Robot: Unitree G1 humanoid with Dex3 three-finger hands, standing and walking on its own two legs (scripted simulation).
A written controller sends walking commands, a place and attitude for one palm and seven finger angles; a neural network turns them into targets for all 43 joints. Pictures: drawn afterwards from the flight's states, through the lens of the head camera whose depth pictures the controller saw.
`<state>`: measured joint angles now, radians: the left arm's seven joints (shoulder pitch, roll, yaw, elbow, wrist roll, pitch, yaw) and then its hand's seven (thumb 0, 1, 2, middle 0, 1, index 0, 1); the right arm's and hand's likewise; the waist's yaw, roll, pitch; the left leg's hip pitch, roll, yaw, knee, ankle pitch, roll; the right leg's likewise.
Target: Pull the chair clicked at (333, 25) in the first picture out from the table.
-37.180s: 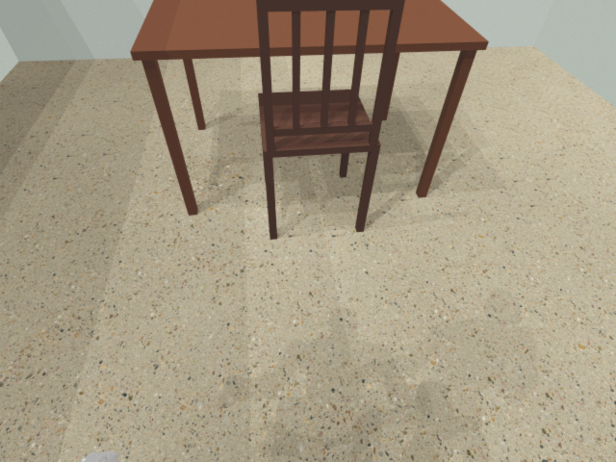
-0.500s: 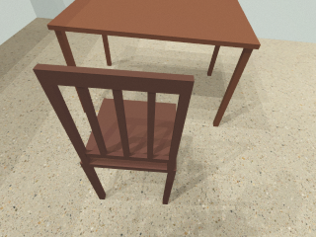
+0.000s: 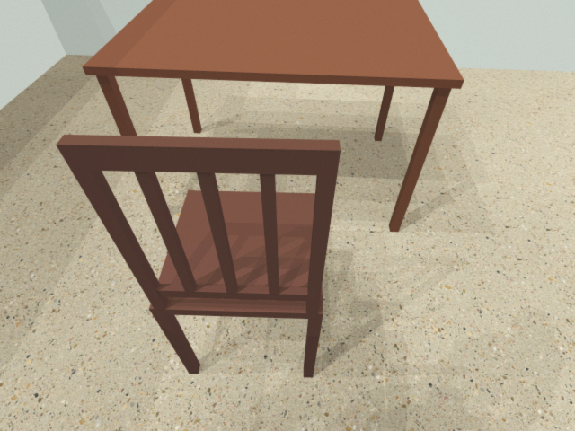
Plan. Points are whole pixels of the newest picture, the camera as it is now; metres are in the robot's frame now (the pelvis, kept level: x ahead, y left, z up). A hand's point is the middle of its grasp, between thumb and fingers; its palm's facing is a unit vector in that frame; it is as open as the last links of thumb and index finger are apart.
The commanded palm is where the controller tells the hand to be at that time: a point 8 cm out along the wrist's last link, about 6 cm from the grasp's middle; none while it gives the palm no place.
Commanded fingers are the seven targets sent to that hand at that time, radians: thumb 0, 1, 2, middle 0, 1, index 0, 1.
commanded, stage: let the arm hang, fingers relaxed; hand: left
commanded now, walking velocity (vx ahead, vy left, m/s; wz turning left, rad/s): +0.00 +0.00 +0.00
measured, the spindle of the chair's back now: (221, 240) +0.45 +0.15 -0.04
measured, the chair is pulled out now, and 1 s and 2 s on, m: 0.49 0.49 0.49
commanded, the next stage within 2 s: look to check the result in 0.28 s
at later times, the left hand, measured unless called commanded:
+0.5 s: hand out of the picture +0.00 +0.16 -0.17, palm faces +0.03 -0.98 -0.18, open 7.3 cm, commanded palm none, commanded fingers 0.00 0.90 0.90 -0.20 -0.30 -0.20 -0.30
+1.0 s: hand out of the picture +0.01 +0.17 -0.17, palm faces +0.03 -0.98 -0.20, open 7.3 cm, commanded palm none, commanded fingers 0.00 0.90 0.90 -0.20 -0.30 -0.20 -0.30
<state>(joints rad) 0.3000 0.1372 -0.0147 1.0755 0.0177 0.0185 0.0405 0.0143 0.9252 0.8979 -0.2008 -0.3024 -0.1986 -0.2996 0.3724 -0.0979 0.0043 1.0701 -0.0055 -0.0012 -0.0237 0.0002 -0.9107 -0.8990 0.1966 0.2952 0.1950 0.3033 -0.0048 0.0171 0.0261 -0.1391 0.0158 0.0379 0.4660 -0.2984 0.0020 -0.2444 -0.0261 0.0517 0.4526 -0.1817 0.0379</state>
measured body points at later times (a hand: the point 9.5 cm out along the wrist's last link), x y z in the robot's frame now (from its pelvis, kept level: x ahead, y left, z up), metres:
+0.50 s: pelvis +0.01 +0.00 +0.00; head +0.02 +0.00 +0.45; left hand +0.00 +0.22 -0.16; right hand -0.02 -0.21 -0.16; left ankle -0.03 +0.12 -0.74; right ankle +0.04 -0.15 -0.74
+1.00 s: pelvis +0.01 +0.00 +0.00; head +0.02 -0.01 +0.45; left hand +0.01 +0.22 -0.16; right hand -0.01 -0.20 -0.16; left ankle -0.03 +0.12 -0.74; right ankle +0.04 -0.15 -0.74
